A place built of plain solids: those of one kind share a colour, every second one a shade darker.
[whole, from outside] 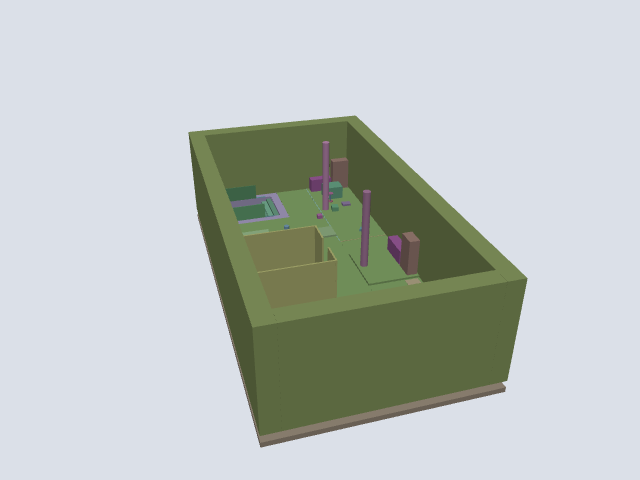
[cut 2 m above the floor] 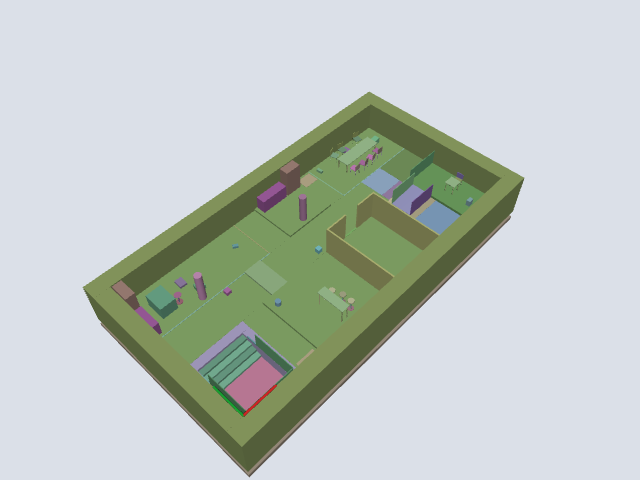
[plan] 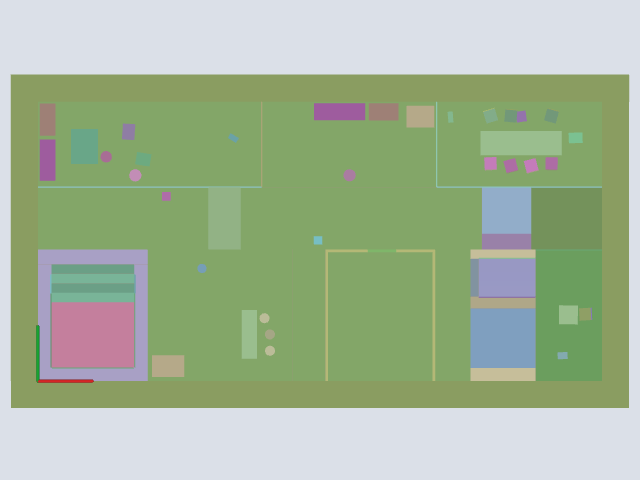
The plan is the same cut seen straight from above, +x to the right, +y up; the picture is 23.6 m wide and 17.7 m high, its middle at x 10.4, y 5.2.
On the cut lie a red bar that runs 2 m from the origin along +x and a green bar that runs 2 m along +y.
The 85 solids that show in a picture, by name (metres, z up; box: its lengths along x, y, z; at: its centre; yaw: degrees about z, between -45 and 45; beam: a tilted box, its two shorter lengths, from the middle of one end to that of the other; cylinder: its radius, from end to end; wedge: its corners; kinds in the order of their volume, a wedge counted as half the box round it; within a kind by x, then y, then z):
{
 "wall_1": {"box": [1.0, 10.3, 6.0], "at": [-0.5, 5.15, 2.0]},
 "wall_2": {"box": [22.8, 1.0, 6.0], "at": [10.4, -0.5, 2.0]},
 "wall_3": {"box": [22.8, 1.0, 6.0], "at": [10.4, 10.8, 2.0]},
 "wall_4": {"box": [1.0, 10.3, 6.0], "at": [21.3, 5.15, 2.0]},
 "floor_1": {"box": [8.25, 3.15, 1.01], "at": [4.12, 8.72, -0.5]},
 "floor_2": {"box": [1.5, 4.85, 1.0], "at": [4.8, 2.42, -0.5]},
 "floor_3": {"box": [3.85, 4.85, 1.16], "at": [7.47, 2.42, -0.42]},
 "floor_4": {"box": [16.37, 2.3, 1.0], "at": [8.19, 6.0, -0.5]},
 "floor_5": {"box": [1.7, 3.15, 1.0], "at": [9.1, 8.72, -0.5]},
 "floor_6": {"box": [1.2, 4.85, 1.0], "at": [10.0, 2.42, -0.5]},
 "floor_7": {"box": [3.55, 3.15, 1.12], "at": [11.72, 8.72, -0.44]},
 "floor_8": {"box": [4.05, 4.85, 1.0], "at": [12.62, 2.42, -0.5]},
 "floor_9": {"box": [1.2, 3.15, 1.0], "at": [14.1, 8.72, -0.5]},
 "floor_10": {"box": [1.3, 4.85, 1.0], "at": [15.3, 2.42, -0.5]},
 "floor_11": {"box": [6.1, 3.15, 1.0], "at": [17.75, 8.72, -0.5]},
 "floor_12": {"box": [2.61, 2.3, 1.0], "at": [19.5, 6.0, -0.5]},
 "floor_base_1": {"box": [22.8, 12.3, 0.3], "at": [10.4, 5.15, -1.57]},
 "floor_deck_1": {"box": [2.45, 4.85, 1.18], "at": [19.57, 2.42, -0.41]},
 "floor_rim_1": {"box": [0.5, 3.8, 1.0], "at": [0.25, 2.4, -0.5]},
 "floor_rim_2": {"box": [4.05, 0.5, 1.0], "at": [2.02, 0.25, -0.5]},
 "floor_rim_3": {"box": [4.05, 0.55, 1.0], "at": [2.02, 4.58, -0.5]},
 "floor_rim_4": {"box": [0.5, 3.8, 1.0], "at": [3.8, 2.4, -0.5]},
 "floor_before_steps_1": {"box": [2.4, 2.2, 1.0], "at": [17.15, 1.58, -0.5]},
 "part_1": {"box": [0.1, 4.75, 2.85], "at": [10.65, 2.38, 1.38]},
 "part_2": {"box": [1.56, 0.1, 2.85], "at": [11.38, 4.8, 1.38]},
 "part_3": {"box": [1.44, 0.1, 2.85], "at": [13.93, 4.8, 1.38]},
 "part_4": {"box": [0.1, 4.75, 2.85], "at": [14.6, 2.38, 1.38]},
 "floor_hatch_1": {"box": [1.82, 1.72, 1.0], "at": [17.28, 6.29, -0.5]},
 "tall_1": {"box": [0.59, 1.2, 2.2], "at": [0.35, 9.64, 1.11]},
 "tall_2": {"box": [1.1, 0.63, 2.25], "at": [12.75, 9.93, 1.25]},
 "floor_fore_1": {"box": [2.4, 0.48, 1.0], "at": [17.15, 0.24, -0.5]},
 "floor_fore_2": {"box": [2.4, 0.43, 1.0], "at": [17.15, 2.9, -0.5]},
 "floor_fore_3": {"box": [2.4, 0.34, 1.0], "at": [17.15, 4.68, -0.5]},
 "step_down_1": {"box": [3.05, 0.35, 0.36], "at": [2.02, 3.08, -0.82]},
 "step_down_2": {"box": [3.05, 0.35, 0.52], "at": [2.02, 3.43, -0.74]},
 "step_down_3": {"box": [3.05, 0.35, 0.68], "at": [2.02, 3.78, -0.66]},
 "step_down_4": {"box": [3.05, 0.35, 0.84], "at": [2.02, 4.13, -0.58]},
 "floor_pit_1": {"box": [3.05, 2.4, 0.3], "at": [2.02, 1.7, -0.95]},
 "counter_1": {"box": [0.59, 1.53, 0.94], "at": [0.35, 8.14, 0.48]},
 "counter_2": {"box": [1.89, 0.63, 0.92], "at": [11.12, 9.93, 0.58]},
 "ramp_ramp_1": {"wedge": [[16.25, 3.11, -1.0], [16.25, 3.11, 0.0], [16.25, 4.51, -1.0], [16.25, 4.51, 0.0], [18.35, 3.11, -1.0], [18.35, 3.11, 0.17], [18.35, 4.51, -1.0], [18.35, 4.51, 0.17]]},
 "column_a0b_1": {"cylinder": 0.23, "from": [3.59, 7.58, 0.01], "to": [3.59, 7.58, 5.0]},
 "column_a0b_2": {"cylinder": 0.23, "from": [11.49, 7.58, 0.12], "to": [11.49, 7.58, 5.0]},
 "island_1": {"box": [1.0, 1.3, 0.89], "at": [1.72, 8.65, 0.45]},
 "floor_hatch_cover_1": {"box": [1.82, 0.58, 0.7], "at": [17.28, 5.14, -0.35]},
 "step_hump_1": {"box": [1.2, 2.3, 0.17], "at": [6.88, 6.0, 0.04]},
 "rail_1": {"box": [0.04, 2.73, 1.04], "at": [0.48, 1.86, 0.52]},
 "rail_2": {"box": [3.02, 0.04, 1.04], "at": [2.02, 0.48, 0.52]},
 "rail_3": {"box": [0.04, 2.73, 1.04], "at": [3.57, 1.86, 0.52]},
 "rail_4": {"box": [2.45, 0.04, 1.04], "at": [19.57, 4.83, 0.69]},
 "floor_before_ramp_1": {"box": [0.3, 1.4, 1.0], "at": [16.1, 3.81, -0.5]},
 "top_1": {"box": [0.57, 1.8, 0.044], "at": [7.79, 1.72, 1.23]},
 "top_2": {"box": [3.0, 0.9, 0.042], "at": [17.81, 8.77, 0.71]},
 "top_3": {"box": [0.7, 0.7, 0.034], "at": [19.56, 2.44, 0.9], "yaw": -0.5},
 "carton_1": {"box": [0.54, 0.46, 0.31], "at": [3.88, 8.18, 0.16], "yaw": -9.3},
 "carton_2": {"box": [0.51, 0.39, 0.4], "at": [19.83, 8.97, 0.2], "yaw": 1.9},
 "low_mat_1": {"box": [1.2, 0.8, 0.06], "at": [4.8, 0.55, -0.02]},
 "low_mat_2": {"box": [1.02, 0.8, 0.06], "at": [14.1, 9.75, -0.02]},
 "ramp_sidea_1": {"box": [2.1, 0.04, 1.22], "at": [17.3, 3.09, 0.56]},
 "ramp_sideb_1": {"box": [2.1, 0.04, 1.22], "at": [17.3, 4.53, 0.56]},
 "cushion_1": {"box": [0.46, 0.59, 0.19], "at": [3.34, 9.19, 0.05], "yaw": -3.6},
 "bag_1": {"box": [0.37, 0.26, 0.41], "at": [19.35, 0.94, 0.38], "yaw": 1.4},
 "step_stool_1": {"box": [0.37, 0.4, 0.25], "at": [17.82, 9.75, 0.12], "yaw": 7.8},
 "low_stripS_1": {"box": [8.25, 0.04, 0.06], "at": [4.12, 7.15, -0.01]},
 "low_stripS_2": {"box": [6.1, 0.04, 0.06], "at": [17.75, 7.15, -0.02]},
 "edge_crate_1": {"box": [0.31, 0.31, 0.31], "at": [10.33, 5.19, 0.15]},
 "cable_reel_1": {"cylinder": 0.17, "from": [6.05, 4.15, 0.16], "to": [6.05, 4.15, 0.47]},
 "edge_toolbox_1": {"box": [0.33, 0.33, 0.25], "at": [4.73, 6.81, 0.12]},
 "chaira_seat_1": {"box": [0.45, 0.48, 0.03], "at": [16.69, 8.01, 0.45], "yaw": 2.2},
 "chaira_seat_2": {"box": [0.45, 0.48, 0.03], "at": [17.44, 7.93, 0.45], "yaw": 14.9},
 "chaira_seat_3": {"box": [0.45, 0.48, 0.03], "at": [18.19, 7.93, 0.45], "yaw": 14.8},
 "chaira_seat_4": {"box": [0.45, 0.48, 0.03], "at": [18.94, 8.01, 0.45], "yaw": -0.7},
 "chairb_seat_1": {"box": [0.45, 0.48, 0.03], "at": [16.69, 9.78, 0.45], "yaw": 17.1},
 "chairb_seat_2": {"box": [0.45, 0.48, 0.03], "at": [17.44, 9.78, 0.45], "yaw": -5.0},
 "chairb_seat_3": {"box": [0.45, 0.48, 0.03], "at": [18.94, 9.78, 0.45], "yaw": -15.5},
 "stoola_seat_1": {"cylinder": 0.18, "from": [8.36, 2.32, 0.84], "to": [8.36, 2.32, 0.9]},
 "stoola_seat_2": {"cylinder": 0.18, "from": [8.55, 1.12, 0.84], "to": [8.55, 1.12, 0.9]},
 "stoola_seat_3": {"cylinder": 0.18, "from": [8.55, 1.72, 0.84], "to": [8.55, 1.72, 0.9]},
 "parcel_1": {"box": [0.36, 0.21, 0.2], "at": [7.21, 8.96, 0.06], "yaw": -31.3},
 "dumbbell_1": {"box": [0.19, 0.41, 0.18], "at": [15.21, 9.73, 0.09], "yaw": 4.1},
 "chair_seat_1": {"box": [0.47, 0.46, 0.05], "at": [20.19, 2.46, 0.6], "yaw": 3.1},
 "low_threshold_1": {"box": [1.05, 0.1, 0.07], "at": [12.69, 4.8, -0.02]},
 "low_stripE_1": {"box": [0.04, 3.15, 0.06], "at": [8.25, 8.72, -0.01]},
 "low_stripW_1": {"box": [0.04, 3.15, 0.06], "at": [14.7, 8.72, -0.02]},
 "stool_seat_1": {"cylinder": 0.21, "from": [2.52, 8.27, 0.63], "to": [2.52, 8.27, 0.66]}
}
